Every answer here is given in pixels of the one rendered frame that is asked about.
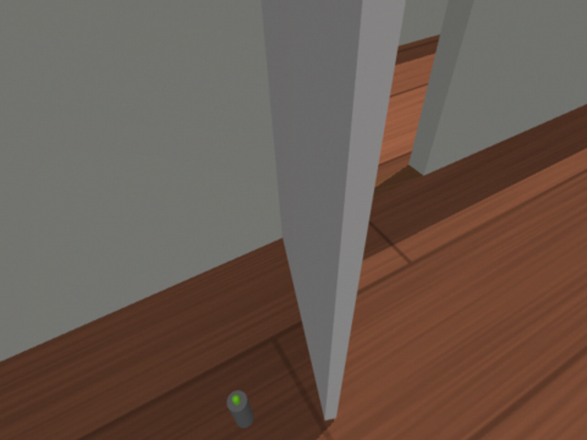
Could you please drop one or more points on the bottle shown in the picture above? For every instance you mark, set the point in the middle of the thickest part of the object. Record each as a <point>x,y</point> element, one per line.
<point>238,404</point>

